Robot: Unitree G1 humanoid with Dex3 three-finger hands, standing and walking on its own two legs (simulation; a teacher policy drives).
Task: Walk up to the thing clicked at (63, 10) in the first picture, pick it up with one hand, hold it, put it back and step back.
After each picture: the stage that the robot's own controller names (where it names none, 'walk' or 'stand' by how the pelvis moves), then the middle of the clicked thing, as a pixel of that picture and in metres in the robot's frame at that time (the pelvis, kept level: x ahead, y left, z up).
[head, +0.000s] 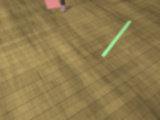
stand; (62, 3) +2.15 +0.25 -0.65
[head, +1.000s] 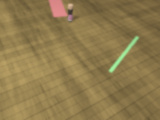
walk; (70, 13) +2.02 +0.15 -0.63
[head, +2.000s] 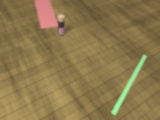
walk; (61, 25) +1.45 +0.19 -0.63
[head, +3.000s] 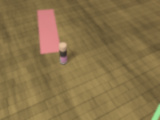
walk; (63, 54) +1.00 +0.18 -0.63
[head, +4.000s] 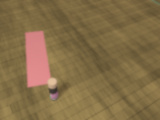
walk; (53, 90) +0.68 +0.20 -0.63
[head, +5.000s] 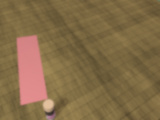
stand; (49, 110) +0.46 +0.19 -0.63
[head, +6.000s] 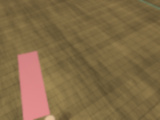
stand; out of the picture +0.42 +0.20 -0.65
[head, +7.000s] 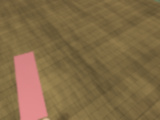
stand; out of the picture +0.38 +0.25 -0.64
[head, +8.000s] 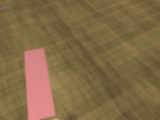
stand; out of the picture +0.36 +0.17 -0.65
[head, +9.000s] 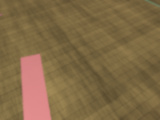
stand; out of the picture +0.35 +0.20 -0.66
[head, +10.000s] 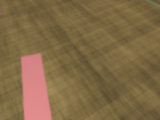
stand; out of the picture +0.34 +0.20 -0.66
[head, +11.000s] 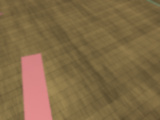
stand; out of the picture +0.34 +0.20 -0.66
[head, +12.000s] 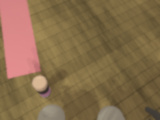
go down; (42, 88) +0.40 +0.20 -0.44
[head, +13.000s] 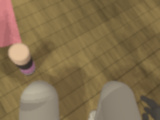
go down; (24, 61) +0.43 +0.23 -0.26
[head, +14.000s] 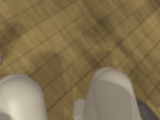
close in; out of the picture +0.41 +0.26 -0.19
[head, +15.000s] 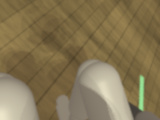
close; out of the picture +0.41 +0.28 -0.15
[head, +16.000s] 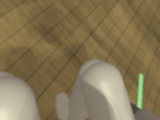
lift; out of the picture +0.39 +0.29 -0.16
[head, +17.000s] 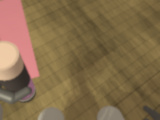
lift; (16, 78) +0.33 +0.19 +0.04
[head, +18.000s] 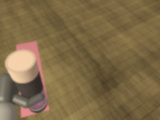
hold; (31, 86) +0.31 +0.16 +0.06
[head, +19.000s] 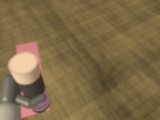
hold; (33, 87) +0.31 +0.16 +0.04
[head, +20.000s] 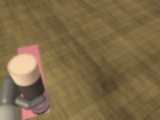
hold; (33, 89) +0.31 +0.16 +0.05
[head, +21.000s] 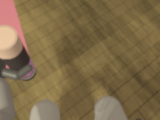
crouch; (17, 59) +0.41 +0.19 -0.03
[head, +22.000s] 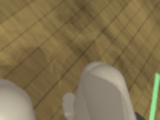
lower; out of the picture +0.42 +0.27 -0.16
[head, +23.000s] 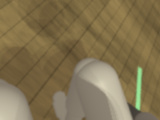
lower; out of the picture +0.42 +0.30 -0.16
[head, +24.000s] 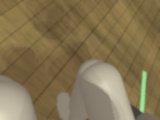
lower; out of the picture +0.40 +0.30 -0.16
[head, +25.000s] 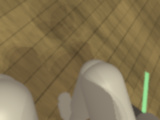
lower; out of the picture +0.39 +0.30 -0.16
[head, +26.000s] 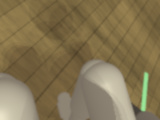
rest; out of the picture +0.39 +0.30 -0.16
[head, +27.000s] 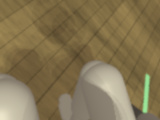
open; out of the picture +0.39 +0.29 -0.16
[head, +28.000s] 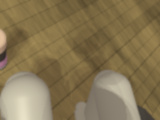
stand; out of the picture +0.41 +0.27 -0.19
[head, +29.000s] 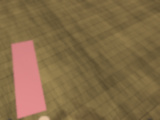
stand; out of the picture +0.36 +0.20 -0.57
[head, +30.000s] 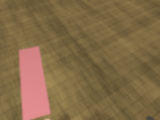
stand; out of the picture +0.37 +0.21 -0.60
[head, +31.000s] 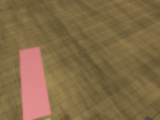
stand; out of the picture +0.37 +0.21 -0.60
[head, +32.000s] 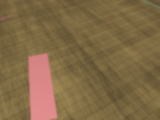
stand; out of the picture +0.38 +0.19 -0.65
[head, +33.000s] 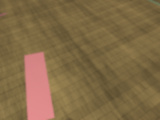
stand; out of the picture +0.36 +0.21 -0.66
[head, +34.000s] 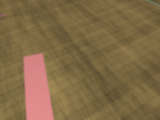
stand; out of the picture +0.35 +0.21 -0.66
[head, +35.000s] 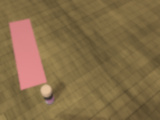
walk; (48, 95) +0.49 +0.20 -0.63
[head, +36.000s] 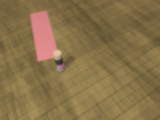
walk; (59, 61) +0.86 +0.25 -0.62
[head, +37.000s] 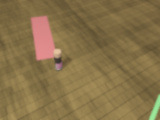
stand; (58, 60) +1.00 +0.19 -0.64
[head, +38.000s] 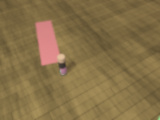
stand; (62, 65) +0.96 +0.19 -0.66
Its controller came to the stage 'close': yes
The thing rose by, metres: 0.68
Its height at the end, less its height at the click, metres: +0.00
